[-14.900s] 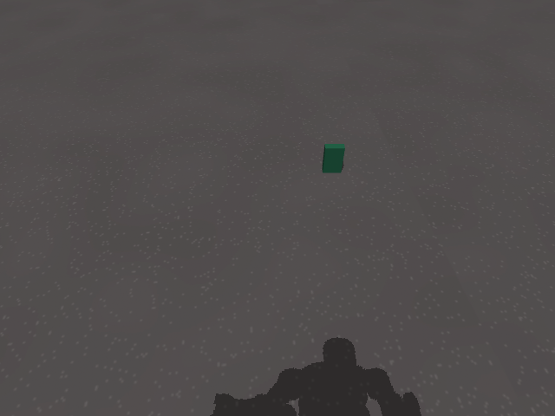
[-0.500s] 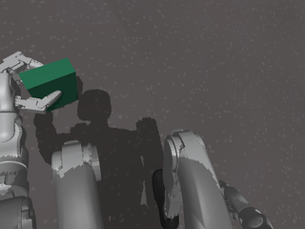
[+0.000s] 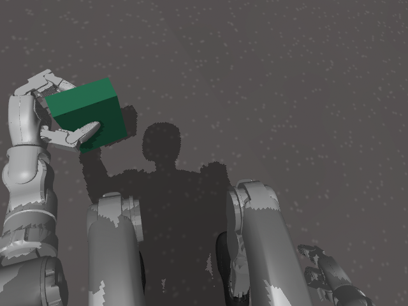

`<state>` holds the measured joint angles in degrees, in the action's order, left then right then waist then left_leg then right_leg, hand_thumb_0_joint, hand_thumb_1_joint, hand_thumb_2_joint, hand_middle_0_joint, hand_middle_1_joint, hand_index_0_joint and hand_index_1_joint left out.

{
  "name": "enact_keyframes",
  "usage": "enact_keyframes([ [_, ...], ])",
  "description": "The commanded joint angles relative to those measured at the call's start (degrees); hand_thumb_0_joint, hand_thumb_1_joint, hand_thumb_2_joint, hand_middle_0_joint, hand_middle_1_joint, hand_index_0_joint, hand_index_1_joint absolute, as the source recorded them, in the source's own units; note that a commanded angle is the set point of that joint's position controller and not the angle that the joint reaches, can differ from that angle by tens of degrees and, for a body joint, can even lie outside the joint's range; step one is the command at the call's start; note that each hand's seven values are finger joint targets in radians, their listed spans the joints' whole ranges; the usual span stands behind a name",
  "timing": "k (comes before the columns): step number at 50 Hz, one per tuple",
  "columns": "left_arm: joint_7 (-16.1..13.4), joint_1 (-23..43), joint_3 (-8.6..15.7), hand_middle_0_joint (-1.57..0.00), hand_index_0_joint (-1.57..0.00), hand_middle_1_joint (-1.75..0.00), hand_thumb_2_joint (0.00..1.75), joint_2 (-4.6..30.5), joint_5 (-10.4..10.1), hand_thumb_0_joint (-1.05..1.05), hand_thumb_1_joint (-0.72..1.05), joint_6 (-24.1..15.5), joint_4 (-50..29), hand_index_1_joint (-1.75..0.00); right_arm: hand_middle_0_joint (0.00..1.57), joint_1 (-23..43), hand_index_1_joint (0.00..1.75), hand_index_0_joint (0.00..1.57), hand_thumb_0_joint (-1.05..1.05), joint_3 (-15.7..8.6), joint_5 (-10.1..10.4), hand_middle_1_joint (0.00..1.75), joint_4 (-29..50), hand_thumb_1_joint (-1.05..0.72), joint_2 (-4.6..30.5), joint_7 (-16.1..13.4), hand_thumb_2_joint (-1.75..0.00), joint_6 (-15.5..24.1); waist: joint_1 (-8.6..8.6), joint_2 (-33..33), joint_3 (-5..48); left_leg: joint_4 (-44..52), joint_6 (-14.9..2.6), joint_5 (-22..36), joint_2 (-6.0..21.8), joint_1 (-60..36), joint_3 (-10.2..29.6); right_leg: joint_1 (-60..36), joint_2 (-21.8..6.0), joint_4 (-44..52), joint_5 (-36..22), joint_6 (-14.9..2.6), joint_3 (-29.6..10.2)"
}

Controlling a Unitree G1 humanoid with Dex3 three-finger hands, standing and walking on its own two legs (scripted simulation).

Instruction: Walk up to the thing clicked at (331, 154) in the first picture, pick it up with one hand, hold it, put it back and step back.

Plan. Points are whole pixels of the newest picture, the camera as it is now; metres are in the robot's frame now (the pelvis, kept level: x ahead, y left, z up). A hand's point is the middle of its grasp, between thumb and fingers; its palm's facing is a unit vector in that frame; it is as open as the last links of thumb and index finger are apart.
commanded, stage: settle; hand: left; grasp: from the side
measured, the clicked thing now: (93, 120) +0.46 +0.19 -0.06
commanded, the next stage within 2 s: lift in 0.42 s
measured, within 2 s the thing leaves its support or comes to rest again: neither
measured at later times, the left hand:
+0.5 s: hand (61, 111) +0.45 +0.23 -0.01, palm faces +0.07 -1.00 -0.06, open 8.4 cm
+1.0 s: hand (41, 97) +0.43 +0.22 +0.06, palm faces +0.05 -1.00 -0.04, open 8.5 cm
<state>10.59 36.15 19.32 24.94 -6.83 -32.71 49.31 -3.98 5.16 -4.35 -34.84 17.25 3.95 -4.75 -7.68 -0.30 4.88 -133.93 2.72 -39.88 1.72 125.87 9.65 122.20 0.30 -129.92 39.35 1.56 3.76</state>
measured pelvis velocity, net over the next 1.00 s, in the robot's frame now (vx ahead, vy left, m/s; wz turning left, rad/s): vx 0.00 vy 0.00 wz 0.05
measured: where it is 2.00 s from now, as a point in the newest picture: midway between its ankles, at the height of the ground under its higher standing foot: (185, 295)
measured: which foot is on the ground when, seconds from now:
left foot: down 0.00-1.00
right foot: down 0.00-1.00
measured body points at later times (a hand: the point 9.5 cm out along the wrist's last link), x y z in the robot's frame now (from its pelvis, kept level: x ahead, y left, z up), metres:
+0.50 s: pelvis +0.00 +0.00 +0.02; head +0.20 +0.06 +0.42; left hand +0.44 +0.28 +0.00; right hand +0.14 -0.26 -0.10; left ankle +0.08 +0.14 -0.32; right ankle +0.10 -0.13 -0.32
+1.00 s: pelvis +0.00 +0.00 +0.07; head +0.19 +0.04 +0.48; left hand +0.43 +0.28 +0.07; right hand +0.16 -0.26 -0.06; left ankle +0.08 +0.14 -0.32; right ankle +0.10 -0.13 -0.32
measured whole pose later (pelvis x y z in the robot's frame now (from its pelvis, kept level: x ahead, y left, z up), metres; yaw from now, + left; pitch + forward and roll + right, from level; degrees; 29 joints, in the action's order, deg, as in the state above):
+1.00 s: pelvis +0.00 +0.00 +0.07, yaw +3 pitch +33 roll -4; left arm 14.4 31.8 18.1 20.9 -9.1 -28.0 43.2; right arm -7.3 1.2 -0.6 -34.5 15.9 1.5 -2.3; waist -5.4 1.1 10.5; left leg -121.4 1.9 -39.1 2.1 115.5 5.8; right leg 112.8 -0.6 -119.1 39.4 1.5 1.5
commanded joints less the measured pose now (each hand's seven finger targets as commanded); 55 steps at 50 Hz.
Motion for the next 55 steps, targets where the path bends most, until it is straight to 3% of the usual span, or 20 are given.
enact_keyframes([
  [1, 0.3, 16.9, 2.3, -1.36, -1.36, -1.43, 1.21, 11.5, -0.8, 0.00, 0.08, -4.1, -11.2, -1.44, 0.20, -6.5, 0.30, 0.20, 0.00, -4.9, -0.2, 0.30, 3.5, -0.91, 11.3, -0.9, -0.90, 1.5, -0.70, 7.9, 38.1, 15.1, -4.49, 6.1, -0.6, -22.1, -6.3, -23.9, 1.6, 15.9, -9.8, -2.97, 2.3],
  [11, 0.7, 17.4, 1.6, -1.39, -1.39, -1.46, 1.25, 9.3, -0.1, 0.00, 0.09, -4.1, -9.3, -1.48, 0.20, -7.4, 0.30, 0.20, 0.00, -5.2, 0.0, 0.30, 2.7, -0.91, 11.0, -1.1, -0.90, 2.1, -0.90, 9.4, 37.2, 17.7, -4.05, 7.6, -0.8, -25.7, -6.1, -22.2, 1.2, 16.0, -10.5, -3.51, 2.8],
  [14, 0.5, 16.5, 2.6, -1.40, -1.39, -1.47, 1.27, 9.6, -0.3, 0.00, 0.09, -3.9, -8.6, -1.49, 0.20, -8.0, 0.30, 0.20, 0.00, -5.6, 0.2, 0.30, 3.2, -0.91, 11.2, -1.0, -0.90, 2.2, -0.28, 9.7, 38.4, 18.6, -3.90, 7.8, -0.8, -27.7, -5.9, -21.7, 1.3, 16.2, -10.0, -3.68, 2.9],
  [20, 0.8, 18.6, 0.9, -1.42, -1.42, -1.50, 1.29, 9.1, 0.3, 0.00, 0.07, -4.6, -8.5, -1.52, 0.20, -7.3, 0.30, 0.20, 0.00, -5.7, 0.2, 0.30, 2.5, -0.91, 11.1, -1.1, -0.90, 2.6, -0.85, 11.2, 35.7, 20.1, -3.72, 5.5, -0.8, -28.9, -5.6, -18.5, 1.0, 16.4, -8.0, -4.05, 3.0],
  [22, 1.0, 21.4, 1.0, -1.41, -1.41, -1.49, 1.29, 9.3, -0.2, 0.00, 0.10, -5.1, -11.0, -1.51, 0.20, -8.2, 0.30, 0.20, 0.00, -5.6, 0.0, 0.30, 2.3, -0.90, 11.0, -1.1, -0.90, 2.7, -1.29, 11.2, 37.7, 19.4, -3.82, 6.8, -0.9, -28.8, -6.0, -20.7, 0.9, 16.6, -9.3, -3.81, 2.7],
  [23, 0.8, 19.6, 1.9, -1.42, -1.42, -1.50, 1.29, 10.1, 0.0, 0.00, 0.07, -4.8, -9.1, -1.52, 0.20, -7.9, 0.30, 0.20, 0.00, -5.7, 0.1, 0.30, 2.6, -0.91, 10.9, -1.1, -0.90, 2.8, -0.49, 10.2, 38.5, 19.6, -3.93, 6.3, -1.0, -28.9, -6.2, -20.8, 1.0, 17.0, -8.7, -3.77, 2.5],
  [26, 1.1, 21.0, 1.5, -1.42, -1.42, -1.51, 1.32, 9.5, -0.3, 0.00, 0.09, -4.7, -9.0, -1.53, 0.20, -8.5, 0.30, 0.20, 0.00, -5.9, 0.1, 0.30, 2.3, -0.90, 11.0, -1.2, -0.90, 2.8, -1.11, 9.5, 38.6, 19.5, -4.07, 6.2, -1.1, -28.3, -6.4, -21.7, 0.9, 17.7, -8.8, -3.61, 2.3],
  [28, 1.0, 20.9, 1.4, -1.45, -1.48, -1.56, 1.25, 9.5, 0.0, 0.00, 0.13, -4.7, -8.3, -1.54, 0.20, -8.4, 0.30, 0.20, 0.00, -5.8, 0.0, 0.30, 2.1, -0.94, 10.8, -1.2, -0.90, 3.0, -1.13, 9.3, 38.2, 19.5, -4.18, 5.7, -1.1, -27.5, -6.7, -22.4, 0.8, 17.8, -8.5, -3.54, 2.1],
  [29, 1.0, 19.0, 2.4, -1.47, -1.50, -1.58, 1.28, 9.9, 0.0, 0.00, 0.11, -4.6, -7.1, -1.57, 0.20, -8.5, 0.30, 0.20, 0.00, -5.9, 0.1, 0.30, 2.1, -0.94, 10.7, -1.2, -0.90, 3.0, -0.28, 8.3, 38.8, 19.5, -4.20, 6.4, -1.1, -28.2, -6.9, -23.0, 0.9, 18.2, -8.9, -3.46, 2.0],
  [30, 1.2, 17.5, 1.8, -1.49, -1.52, -1.61, 1.30, 9.4, 0.1, 0.00, 0.10, -4.6, -6.9, -1.60, 0.20, -8.3, 0.30, 0.20, 0.00, -5.8, 0.3, 0.30, 2.7, -0.94, 10.5, -1.2, -0.90, 3.0, -0.23, 8.1, 38.8, 19.9, -4.18, 6.5, -1.2, -27.7, -6.8, -23.2, 0.9, 18.2, -8.7, -3.53, 1.9],
  [32, 1.7, 19.0, 3.0, -1.49, -1.52, -1.61, 1.30, 11.3, -0.3, 0.00, 0.07, -4.8, -10.8, -1.60, 0.20, -8.5, 0.30, 0.20, 0.00, -6.3, 0.6, 0.30, 2.8, -0.94, 10.7, -1.3, -0.90, 2.9, 0.75, 9.8, 40.5, 21.3, -4.02, 6.5, -1.2, -29.6, -7.0, -23.6, 0.8, 18.4, -8.3, -3.76, 1.9],
  [35, 3.0, 17.6, 1.2, -1.49, -1.52, -1.61, 1.31, 9.4, -0.9, 0.00, 0.11, -4.0, -11.1, -1.60, 0.20, -8.2, 0.30, 0.20, 0.00, -6.8, 1.3, 0.30, 3.8, -0.94, 10.5, -1.6, -0.90, 3.1, 0.19, 9.2, 40.9, 22.4, -4.29, 5.2, -1.2, -29.8, -7.1, -24.4, 0.8, 19.7, -7.3, -3.71, 1.6],
  [36, 3.3, 18.3, 2.7, -1.48, -1.51, -1.60, 1.30, 10.7, -1.4, 0.00, 0.13, -3.8, -12.3, -1.59, 0.20, -8.6, 0.30, 0.20, 0.00, -6.9, 1.5, 0.30, 3.0, -0.93, 10.7, -1.8, -0.90, 3.2, 0.70, 9.5, 40.9, 22.8, -4.16, 5.9, -1.2, -30.9, -7.1, -24.1, 0.7, 19.7, -8.0, -3.85, 1.5],
  [40, 3.9, 17.1, 1.7, -1.48, -1.51, -1.60, 1.29, 8.8, -2.5, 0.00, 0.11, -2.2, -15.0, -1.58, 0.20, -8.9, 0.30, 0.20, 0.00, -7.5, 2.3, 0.30, 4.5, -0.93, 10.2, -2.3, -0.90, 3.5, 0.93, 8.8, 43.2, 24.0, -4.27, 6.5, -1.2, -32.4, -7.4, -26.5, 0.6, 22.0, -8.5, -3.75, 0.7],
  [45, 3.7, 11.9, 1.5, -1.46, -1.49, -1.58, 1.29, 7.5, -2.9, 0.00, 0.14, 0.1, -15.9, -1.56, 0.20, -8.7, 0.30, 0.20, 0.00, -8.0, 3.4, 0.30, 5.0, -0.92, 9.7, -3.0, -0.90, 3.9, 1.57, 5.9, 40.4, 26.7, -4.54, 6.0, -1.0, -33.2, -7.3, -28.5, 0.5, 25.8, -7.7, -3.54, 0.1],
  [46, 3.9, 12.1, 0.1, -1.45, -1.48, -1.58, 1.30, 6.4, -3.1, 0.00, 0.14, 0.4, -16.9, -1.57, 0.20, -8.3, 0.30, 0.20, 0.00, -8.1, 3.5, 0.30, 5.1, -0.92, 9.3, -3.1, -0.90, 4.0, 1.19, 5.4, 39.0, 26.7, -4.69, 5.3, -0.8, -32.1, -7.6, -29.4, 0.4, 27.2, -7.0, -3.25, -0.9],
  [48, 4.2, 12.0, 1.2, -1.44, -1.47, -1.57, 1.28, 7.2, -4.0, 0.00, 0.12, 1.0, -20.9, -1.55, 0.20, -8.7, 0.30, 0.20, 0.00, -8.3, 3.8, 0.30, 5.2, -0.92, 9.2, -3.3, -0.90, 4.3, 2.14, 5.4, 42.0, 27.4, -4.69, 7.9, -0.9, -34.7, -7.5, -32.1, 0.3, 28.0, -9.3, -3.28, -1.1],
  [51, 3.8, 8.5, -0.4, -1.42, -1.46, -1.55, 1.26, 5.6, -3.9, 0.00, 0.10, 3.0, -23.2, -1.53, 0.20, -8.5, 0.30, 0.20, 0.00, -8.6, 4.4, 0.30, 6.1, -0.92, 9.0, -3.5, -0.90, 4.4, 2.28, 6.2, 41.6, 30.4, -4.43, 8.4, -0.8, -38.3, -7.0, -33.0, 0.3, 29.6, -9.7, -3.51, -0.4],
  [52, 3.3, 8.2, 1.3, -1.41, -1.45, -1.54, 1.26, 6.9, -3.9, 0.00, 0.13, 3.5, -24.2, -1.52, 0.20, -8.4, 0.30, 0.20, 0.00, -8.7, 4.6, 0.30, 6.3, -0.91, 8.9, -3.7, -0.89, 4.4, 3.05, 5.2, 41.7, 30.9, -4.51, 8.3, -0.7, -38.3, -7.1, -34.6, 0.2, 30.8, -9.5, -3.33, -1.0],
  [55, 2.5, 6.4, -0.1, -1.40, -1.44, -1.53, 1.25, 5.0, -3.9, 0.00, 0.17, 5.0, -27.1, -1.51, 0.20, -8.1, 0.30, 0.20, 0.00, -8.8, 5.2, 0.30, 6.6, -0.90, 8.5, -4.1, -0.89, 4.5, 3.08, 6.8, 40.4, 34.6, -4.09, 7.7, -0.6, -42.3, -6.1, -34.4, 0.1, 32.1, -9.2, -3.71, -0.4],
])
